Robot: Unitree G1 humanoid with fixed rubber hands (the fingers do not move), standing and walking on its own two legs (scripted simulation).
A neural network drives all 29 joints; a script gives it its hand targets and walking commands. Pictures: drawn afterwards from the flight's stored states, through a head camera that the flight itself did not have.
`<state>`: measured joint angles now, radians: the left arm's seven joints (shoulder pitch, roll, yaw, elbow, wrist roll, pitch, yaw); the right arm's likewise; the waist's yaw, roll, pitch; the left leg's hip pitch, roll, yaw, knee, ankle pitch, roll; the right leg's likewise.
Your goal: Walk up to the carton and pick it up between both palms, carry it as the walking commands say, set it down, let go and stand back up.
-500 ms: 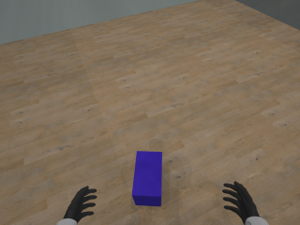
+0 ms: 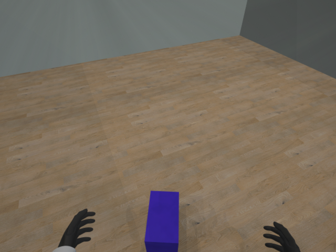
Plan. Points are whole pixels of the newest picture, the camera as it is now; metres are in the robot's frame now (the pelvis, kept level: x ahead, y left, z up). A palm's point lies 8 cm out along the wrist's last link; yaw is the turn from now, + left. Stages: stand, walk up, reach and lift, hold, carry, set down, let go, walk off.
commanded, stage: stand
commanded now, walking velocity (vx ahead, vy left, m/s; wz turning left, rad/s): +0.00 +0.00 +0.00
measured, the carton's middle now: (163, 223) +0.48 +0.05 -0.65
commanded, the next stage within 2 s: none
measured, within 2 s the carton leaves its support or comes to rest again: neither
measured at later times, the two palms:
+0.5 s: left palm out of the picture +0.16 +0.28 -0.06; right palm out of the picture +0.16 -0.25 -0.05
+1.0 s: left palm out of the picture +0.14 +0.29 -0.06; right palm out of the picture +0.14 -0.24 -0.05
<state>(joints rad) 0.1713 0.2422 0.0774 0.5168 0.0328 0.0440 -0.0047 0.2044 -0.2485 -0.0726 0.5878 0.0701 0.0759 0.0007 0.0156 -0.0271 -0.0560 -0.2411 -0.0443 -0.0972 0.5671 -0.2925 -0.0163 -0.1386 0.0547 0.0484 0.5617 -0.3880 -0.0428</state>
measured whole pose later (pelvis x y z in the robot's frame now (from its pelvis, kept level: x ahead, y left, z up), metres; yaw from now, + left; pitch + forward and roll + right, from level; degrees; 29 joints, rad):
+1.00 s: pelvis -0.02 +0.02 +0.00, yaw +0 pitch -3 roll -1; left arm 0.20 0.27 0.08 0.59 0.03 -0.02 0.01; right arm 0.20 -0.25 -0.07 0.62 0.06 0.00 -0.01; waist 0.02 -0.03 -0.05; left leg -0.26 -0.05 -0.10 0.61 -0.29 0.01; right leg -0.14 0.05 0.05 0.56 -0.37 -0.02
